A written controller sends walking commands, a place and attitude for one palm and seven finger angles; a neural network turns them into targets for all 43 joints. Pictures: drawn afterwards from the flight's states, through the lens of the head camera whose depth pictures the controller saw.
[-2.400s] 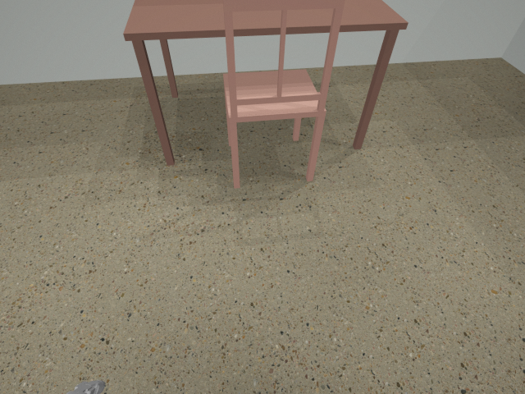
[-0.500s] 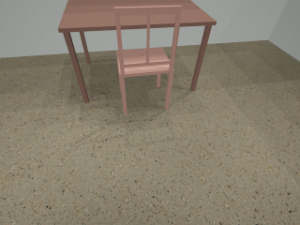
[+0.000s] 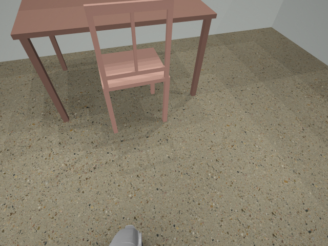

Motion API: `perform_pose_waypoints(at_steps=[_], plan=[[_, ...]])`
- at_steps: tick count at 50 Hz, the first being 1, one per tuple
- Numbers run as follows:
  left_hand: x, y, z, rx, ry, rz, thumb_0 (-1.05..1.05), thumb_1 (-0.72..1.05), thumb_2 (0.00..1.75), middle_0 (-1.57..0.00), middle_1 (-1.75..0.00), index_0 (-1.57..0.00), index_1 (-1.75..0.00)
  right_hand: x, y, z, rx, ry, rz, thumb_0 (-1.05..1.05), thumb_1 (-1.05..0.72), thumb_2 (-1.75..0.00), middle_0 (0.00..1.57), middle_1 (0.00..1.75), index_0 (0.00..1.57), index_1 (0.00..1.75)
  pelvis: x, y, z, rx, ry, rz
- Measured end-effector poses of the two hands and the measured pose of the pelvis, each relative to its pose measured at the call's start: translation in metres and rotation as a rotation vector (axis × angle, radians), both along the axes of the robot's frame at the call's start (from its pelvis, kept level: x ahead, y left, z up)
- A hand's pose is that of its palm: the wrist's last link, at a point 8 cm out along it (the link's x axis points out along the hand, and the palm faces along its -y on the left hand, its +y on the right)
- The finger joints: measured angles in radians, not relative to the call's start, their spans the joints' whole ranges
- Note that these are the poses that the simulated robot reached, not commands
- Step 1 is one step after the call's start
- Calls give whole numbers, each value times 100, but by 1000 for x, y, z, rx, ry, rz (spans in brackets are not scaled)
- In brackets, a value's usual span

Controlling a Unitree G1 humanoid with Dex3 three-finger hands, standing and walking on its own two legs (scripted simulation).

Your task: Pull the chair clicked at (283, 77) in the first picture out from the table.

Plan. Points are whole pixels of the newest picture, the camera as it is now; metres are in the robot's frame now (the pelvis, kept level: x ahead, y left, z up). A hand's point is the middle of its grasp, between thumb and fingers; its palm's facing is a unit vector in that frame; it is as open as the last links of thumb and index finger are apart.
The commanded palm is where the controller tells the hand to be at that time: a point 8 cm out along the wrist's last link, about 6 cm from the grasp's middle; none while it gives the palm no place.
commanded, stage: walk to a spot facing it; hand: left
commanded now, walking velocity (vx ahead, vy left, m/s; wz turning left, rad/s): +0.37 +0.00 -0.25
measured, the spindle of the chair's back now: (134, 44) +1.05 +0.25 -0.07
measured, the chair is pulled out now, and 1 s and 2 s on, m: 0.00 0.00 0.00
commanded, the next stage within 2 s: turn to face it in 0.60 s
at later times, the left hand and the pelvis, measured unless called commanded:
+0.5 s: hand (108, 182) +0.32 +0.21 -0.16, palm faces -0.20 -0.96 -0.17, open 7.3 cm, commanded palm none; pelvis +0.19 +0.05 +0.01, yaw -14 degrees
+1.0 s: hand (146, 141) +0.51 +0.11 -0.17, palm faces -0.27 -0.95 -0.17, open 7.2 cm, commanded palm none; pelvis +0.36 -0.02 -0.01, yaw -17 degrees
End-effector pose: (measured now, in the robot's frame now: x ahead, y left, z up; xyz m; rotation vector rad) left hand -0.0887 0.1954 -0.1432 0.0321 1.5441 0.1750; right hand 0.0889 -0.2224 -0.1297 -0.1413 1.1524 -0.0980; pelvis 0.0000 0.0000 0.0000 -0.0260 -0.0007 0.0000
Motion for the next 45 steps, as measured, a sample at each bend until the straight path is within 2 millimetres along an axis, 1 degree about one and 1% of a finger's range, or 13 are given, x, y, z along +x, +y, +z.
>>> perform_pose_waypoints(at_steps=[4,6,8,12,18,22,26,31,34,36,38,42,45], plan=[[33,28,-20,-11,32,6,0,91,90,-21,-30,-20,-30,68,24,-4,-30,-101,24,1,-91,-90,20,30,19,30,43,25,-17,-15,-11,-25],[58,45,-28,-10,35,-13,0,91,90,-20,-30,-20,-30,85,33,-5,-45,-131,8,0,-91,-90,20,30,19,30,59,35,-23,-8,-22,-44],[93,62,-28,5,1,-47,0,91,90,-20,-30,-20,-30,87,39,-2,-47,-118,-23,0,-91,-90,20,30,20,30,73,41,-19,0,-30,-66],[179,86,-15,34,-126,-113,0,91,90,-20,-30,-20,-30,73,43,5,-62,-54,-129,-1,-94,-90,20,30,20,30,100,51,-5,10,-26,-97],[295,95,5,47,-272,-201,0,92,90,-20,-30,-20,-30,47,36,8,-83,73,-226,-2,-95,-90,20,30,20,30,142,58,6,25,-10,-156],[361,83,13,35,-317,-277,0,92,90,-20,-30,-20,-30,29,42,6,-60,163,-300,-1,-93,-90,20,30,20,30,172,54,9,27,-12,-198],[426,58,15,19,-341,-374,0,91,90,-20,-30,-20,-30,15,50,3,-22,249,-384,0,-92,-90,20,30,19,30,202,43,7,25,-14,-249],[512,6,13,-4,-389,-507,0,91,90,-20,-30,-20,-30,5,56,-4,37,363,-485,0,-91,-90,20,30,20,30,242,18,-1,20,-6,-313],[560,-29,6,-15,-456,-563,0,91,90,-20,-30,-20,-30,8,50,-15,75,422,-530,1,-91,-90,20,30,20,30,268,-5,-14,18,-2,-338],[582,-45,2,-15,-502,-566,0,91,90,-20,-30,-20,-30,20,39,-22,85,439,-543,1,-91,-90,20,30,20,30,281,-17,-21,20,-5,-357],[591,-53,4,-12,-503,-568,0,91,90,-20,-30,-20,-30,45,22,-25,66,409,-546,1,-91,-90,20,30,20,30,292,-23,-20,11,-12,-368],[591,-56,7,3,-435,-571,0,91,90,-20,-30,-20,-30,116,-13,-20,14,263,-523,1,-91,-90,20,30,19,30,315,-28,-8,1,-6,-376],[594,-51,8,14,-410,-526,-1,93,90,-20,-30,-20,-30,168,-28,-13,-10,165,-487,1,-91,-90,20,30,19,30,333,-30,-4,-4,-1,-353]])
